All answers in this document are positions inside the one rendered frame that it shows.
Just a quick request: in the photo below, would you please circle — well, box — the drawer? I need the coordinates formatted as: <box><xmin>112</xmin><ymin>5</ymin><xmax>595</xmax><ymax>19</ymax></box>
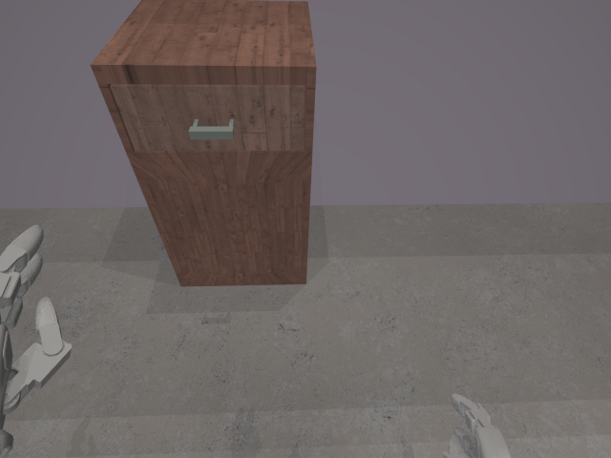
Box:
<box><xmin>110</xmin><ymin>84</ymin><xmax>305</xmax><ymax>151</ymax></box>

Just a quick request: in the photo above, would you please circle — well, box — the handle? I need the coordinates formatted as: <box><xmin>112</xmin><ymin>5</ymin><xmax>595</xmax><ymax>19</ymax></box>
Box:
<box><xmin>189</xmin><ymin>119</ymin><xmax>235</xmax><ymax>139</ymax></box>

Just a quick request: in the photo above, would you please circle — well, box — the robot left hand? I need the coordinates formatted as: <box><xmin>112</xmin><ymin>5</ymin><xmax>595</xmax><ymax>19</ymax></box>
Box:
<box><xmin>0</xmin><ymin>224</ymin><xmax>72</xmax><ymax>429</ymax></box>

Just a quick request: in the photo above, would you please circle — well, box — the robot right hand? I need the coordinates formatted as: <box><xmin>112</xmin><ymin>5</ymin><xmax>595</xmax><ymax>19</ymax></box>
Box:
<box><xmin>443</xmin><ymin>393</ymin><xmax>514</xmax><ymax>458</ymax></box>

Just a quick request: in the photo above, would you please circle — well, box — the cabinet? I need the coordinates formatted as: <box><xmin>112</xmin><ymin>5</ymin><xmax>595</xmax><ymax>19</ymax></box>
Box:
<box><xmin>91</xmin><ymin>0</ymin><xmax>316</xmax><ymax>286</ymax></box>

